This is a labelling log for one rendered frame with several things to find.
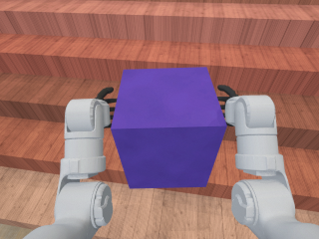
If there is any right robot hand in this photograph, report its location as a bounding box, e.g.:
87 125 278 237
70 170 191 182
217 85 238 126

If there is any left robot forearm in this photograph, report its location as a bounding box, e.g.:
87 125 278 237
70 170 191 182
54 99 111 220

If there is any right robot upper arm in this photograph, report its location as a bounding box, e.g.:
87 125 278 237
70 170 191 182
231 179 319 239

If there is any right robot forearm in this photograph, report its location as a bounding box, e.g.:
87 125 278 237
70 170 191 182
224 95 295 215

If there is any carton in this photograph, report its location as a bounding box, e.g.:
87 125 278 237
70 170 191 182
111 67 227 189

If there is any left robot hand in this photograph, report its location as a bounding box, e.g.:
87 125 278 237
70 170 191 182
95 87 117 128

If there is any left robot upper arm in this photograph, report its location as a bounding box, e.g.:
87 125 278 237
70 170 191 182
23 181 114 239

